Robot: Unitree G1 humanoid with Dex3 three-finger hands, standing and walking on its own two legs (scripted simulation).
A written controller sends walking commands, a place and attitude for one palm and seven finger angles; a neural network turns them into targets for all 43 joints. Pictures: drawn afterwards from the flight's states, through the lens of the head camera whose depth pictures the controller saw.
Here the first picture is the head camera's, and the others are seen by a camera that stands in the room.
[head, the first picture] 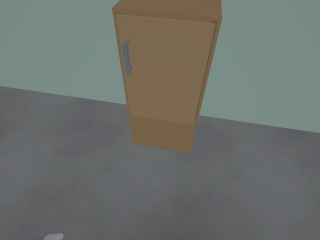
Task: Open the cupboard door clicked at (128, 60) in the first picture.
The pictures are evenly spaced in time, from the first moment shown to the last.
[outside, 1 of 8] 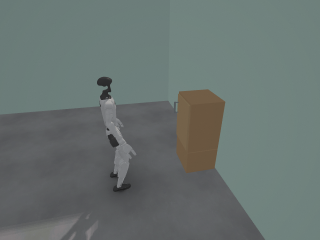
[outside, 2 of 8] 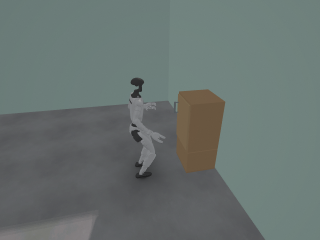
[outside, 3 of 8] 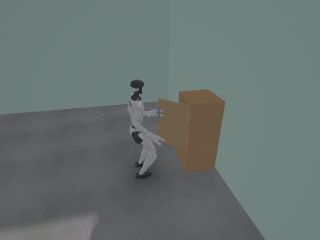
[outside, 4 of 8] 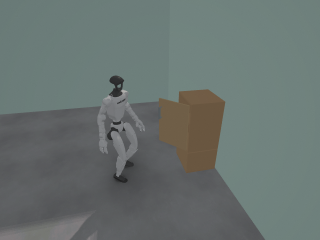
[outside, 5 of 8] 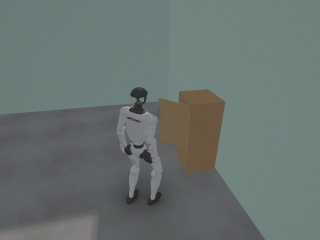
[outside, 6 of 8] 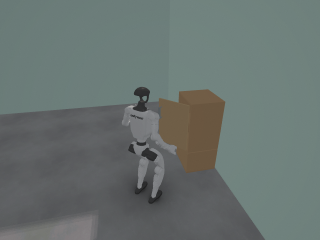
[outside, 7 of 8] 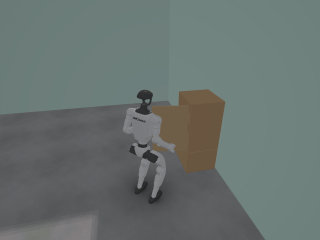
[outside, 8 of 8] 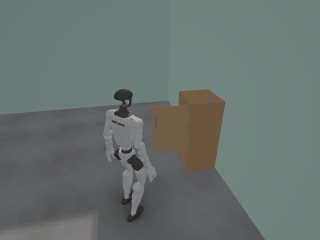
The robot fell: no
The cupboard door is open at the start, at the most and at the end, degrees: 0 80 80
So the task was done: yes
